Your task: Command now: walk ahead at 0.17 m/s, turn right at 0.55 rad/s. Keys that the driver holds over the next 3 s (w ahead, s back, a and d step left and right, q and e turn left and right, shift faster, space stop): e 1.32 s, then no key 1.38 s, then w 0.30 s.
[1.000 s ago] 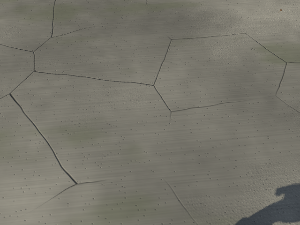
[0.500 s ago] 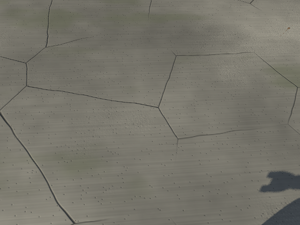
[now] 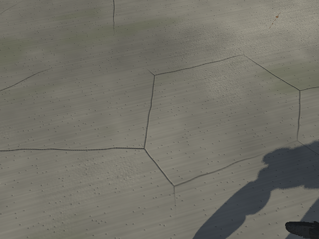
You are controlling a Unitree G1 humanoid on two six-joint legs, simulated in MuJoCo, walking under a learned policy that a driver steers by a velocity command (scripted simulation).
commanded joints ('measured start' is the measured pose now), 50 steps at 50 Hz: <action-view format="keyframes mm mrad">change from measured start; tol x32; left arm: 1 -5 146 40 -69 -1 16 18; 50 -63 96 30 -250 4 55 19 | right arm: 1 14 -100 -33 -64 8 -6 7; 50 67 -236 -102 -31 -16 62 11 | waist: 1 -30 -132 -158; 6 -1 274 -364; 24 -49 132 -170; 28 -35 -346 -103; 48 -91 -184 -161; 50 -16 191 -152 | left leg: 1 230 -81 41 -113 40 1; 6 780 429 -468 -224 684 350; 10 505 261 -217 -301 88 291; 23 451 275 70 -338 38 298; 28 -91 -38 220 313 -610 4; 34 -5 -33 69 502 -321 3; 46 244 -94 44 -61 -309 23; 50 590 262 -268 -330 186 234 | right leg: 1 -15 -198 185 22 371 -99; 4 -10 -148 227 212 230 -27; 6 -334 36 43 686 -550 78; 25 -32 -137 -219 146 -20 49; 28 151 -531 405 -85 410 -271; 47 57 -271 370 42 332 -122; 50 -305 -17 90 360 -292 38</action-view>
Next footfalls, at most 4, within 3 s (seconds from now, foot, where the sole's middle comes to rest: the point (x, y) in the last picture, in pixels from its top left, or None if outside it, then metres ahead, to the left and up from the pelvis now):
0.10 left None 0.22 0.13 -0.78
0.52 right None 0.10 -0.10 -0.78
0.98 left None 0.21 0.09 -0.78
1.40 right None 0.02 -0.10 -0.78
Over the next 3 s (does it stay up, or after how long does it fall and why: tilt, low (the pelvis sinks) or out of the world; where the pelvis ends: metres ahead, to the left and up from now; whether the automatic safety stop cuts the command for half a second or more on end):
stays up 0.11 -0.05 -0.01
